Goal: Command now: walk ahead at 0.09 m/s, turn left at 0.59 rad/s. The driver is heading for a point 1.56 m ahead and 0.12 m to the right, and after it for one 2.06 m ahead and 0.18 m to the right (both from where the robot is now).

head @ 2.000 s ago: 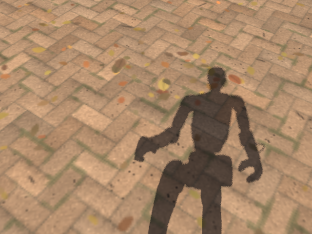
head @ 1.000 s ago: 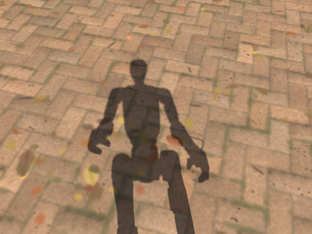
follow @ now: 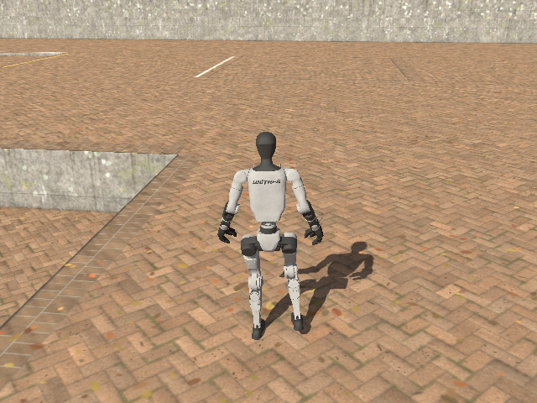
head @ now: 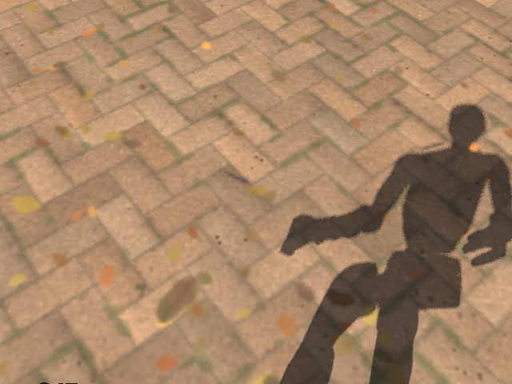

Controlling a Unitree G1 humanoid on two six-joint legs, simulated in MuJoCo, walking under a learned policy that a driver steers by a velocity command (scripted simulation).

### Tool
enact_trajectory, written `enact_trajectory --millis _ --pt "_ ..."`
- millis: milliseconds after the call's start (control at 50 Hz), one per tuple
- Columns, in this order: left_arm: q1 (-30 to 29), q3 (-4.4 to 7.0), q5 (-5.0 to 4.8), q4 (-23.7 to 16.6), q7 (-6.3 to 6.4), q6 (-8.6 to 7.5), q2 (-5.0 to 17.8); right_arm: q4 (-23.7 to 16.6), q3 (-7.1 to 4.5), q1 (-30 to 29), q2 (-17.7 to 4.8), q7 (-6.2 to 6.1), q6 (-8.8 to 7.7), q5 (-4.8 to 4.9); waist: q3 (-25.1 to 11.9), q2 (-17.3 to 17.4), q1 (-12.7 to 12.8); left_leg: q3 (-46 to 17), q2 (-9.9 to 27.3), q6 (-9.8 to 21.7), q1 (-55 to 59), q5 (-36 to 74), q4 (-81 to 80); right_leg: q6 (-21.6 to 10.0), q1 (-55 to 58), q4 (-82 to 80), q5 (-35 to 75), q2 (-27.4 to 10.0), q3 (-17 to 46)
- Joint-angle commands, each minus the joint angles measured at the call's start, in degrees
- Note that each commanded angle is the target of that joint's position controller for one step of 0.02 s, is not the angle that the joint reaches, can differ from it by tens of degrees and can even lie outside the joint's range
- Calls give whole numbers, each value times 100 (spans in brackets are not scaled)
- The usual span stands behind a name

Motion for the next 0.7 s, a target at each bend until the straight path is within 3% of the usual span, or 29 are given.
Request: enact_trajectory --millis 20,60,120,160,180,200,220,240,260,280,320,360,420,460,520,540,560,580,600,620,660,700 --pt "415 120 -28 -194 6 66 431 -456 -286 -278 -960 -131 26 39 -1277 621 236 -1404 1317 896 412 1169 -577 51 798 -513 525 185 -34" --pt "182 123 -53 -281 -17 65 429 -440 -284 -251 -944 -147 82 27 -1123 768 155 -1652 1264 818 389 420 -585 17 880 -951 548 270 35" --pt "59 152 -74 -361 -63 -18 474 -413 -283 -170 -910 -133 128 34 -1047 968 90 -2051 1291 763 649 541 -333 -78 1117 -1606 278 388 82" --pt "260 196 -86 -329 -105 -92 499 -433 -262 -250 -846 -136 155 90 -1066 1033 230 -2264 1197 613 825 838 -29 -222 1575 -2542 546 395 42" --pt "444 236 -72 -272 -113 -123 550 -440 -237 -280 -769 -148 174 136 -1042 973 333 -2212 1014 417 704 609 197 -348 2054 -3297 1198 246 18" --pt "549 319 13 -300 -84 -114 885 -449 -161 -33 -514 -145 177 95 -1237 314 206 -1806 660 110 250 -696 954 -708 2773 -3517 1723 -726 727" --pt "332 407 155 -307 -60 -27 1314 -532 -129 308 -377 -140 146 91 -951 -1327 -178 -598 -309 -281 -913 -2680 1951 -1608 3074 -3643 3143 -1779 2019" --pt "475 361 175 -328 -72 -26 981 -470 -258 277 -891 -143 84 -19 -1025 -1329 78 -441 -70 -591 -1202 -3152 3303 -2206 2953 -3691 3448 -2228 2595" --pt "358 277 122 -388 -61 -30 707 -349 -352 277 -1109 -141 95 30 -980 -854 77 -525 66 -700 -1185 -2809 3903 -2130 2868 -3567 3387 -1957 2087" --pt "167 240 48 -405 -62 -17 554 -204 -359 310 -1022 -169 160 55 -871 -581 16 -477 114 -813 -1168 -2510 4130 -1861 2807 -3464 3199 -1547 1516" --pt "78 189 -61 -377 -54 23 468 -160 -277 245 -710 -192 261 49 -763 -578 45 -410 120 -958 -1153 -2140 4266 -1702 2763 -3439 3223 -1233 1006" --pt "137 185 -34 -308 -52 78 462 -213 -177 82 -447 -176 263 81 -775 -768 95 -125 157 -1027 -899 -1951 3645 -1683 2799 -3491 3236 -984 601" --pt "169 204 -40 -241 -56 137 518 -274 -49 -167 -218 -135 235 42 -942 -1057 238 183 442 -1036 -164 -1950 2185 -1708 2891 -3423 3186 -957 413" --pt "335 240 -77 -157 -78 171 661 -251 -47 -228 -279 -96 225 64 -957 -1182 360 354 496 -984 225 -1743 1398 -1774 2913 -3397 3083 -1054 537" --pt "419 188 -190 -29 -101 170 605 0 -65 106 -302 -53 202 32 -820 -957 150 521 427 -672 1211 -315 -607 -1504 2541 -3210 2546 -912 480" --pt "661 145 -160 61 -120 108 515 -37 -74 75 -475 -71 197 -24 -886 -695 215 127 712 -483 1793 245 -708 -1152 2142 -3175 2057 -823 432" --pt "753 58 37 18 -176 23 290 -93 -133 163 -865 -128 211 -89 -1164 300 365 -722 1554 -195 2338 1560 -469 -744 1725 -2560 1188 -419 -30" --pt "765 -10 55 7 -177 -26 13 2 -76 -180 -707 -88 198 -147 -1074 1167 566 -837 1805 259 1420 917 -416 -423 2020 -2887 236 -99 -432" --pt "430 23 99 57 -149 -18 267 -96 5 -405 -326 -30 138 -151 -836 818 357 -707 1493 211 1066 -67 -529 -237 2327 -2901 557 -92 -429" --pt "268 48 83 78 -142 -9 324 -2 42 -336 -222 -12 87 -202 -721 740 282 -585 1289 30 967 -514 -560 -197 2372 -2927 827 -63 -460" --pt "365 69 51 189 -87 54 375 90 27 -257 -369 -5 -5 -167 -448 730 266 -511 1162 -125 768 -577 -593 -203 2408 -2939 1013 -75 -445" --pt "457 63 22 296 -69 57 338 193 63 -133 -293 -31 -51 -134 -360 665 281 -449 1107 -176 720 -463 -546 -233 2454 -3005 1105 -99 -418"
Keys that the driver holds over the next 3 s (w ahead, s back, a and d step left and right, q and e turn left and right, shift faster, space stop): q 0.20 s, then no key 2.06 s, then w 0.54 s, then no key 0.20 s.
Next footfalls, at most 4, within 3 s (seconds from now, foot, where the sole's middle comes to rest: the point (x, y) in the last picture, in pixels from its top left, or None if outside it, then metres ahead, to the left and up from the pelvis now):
0.20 right None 0.14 -0.15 -0.77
0.54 left None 0.05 0.10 -0.77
2.94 left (188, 365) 0.46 0.16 -0.77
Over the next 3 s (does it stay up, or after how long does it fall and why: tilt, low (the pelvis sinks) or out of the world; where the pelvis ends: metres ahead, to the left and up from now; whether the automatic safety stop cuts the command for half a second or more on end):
stays up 0.31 0.04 -0.02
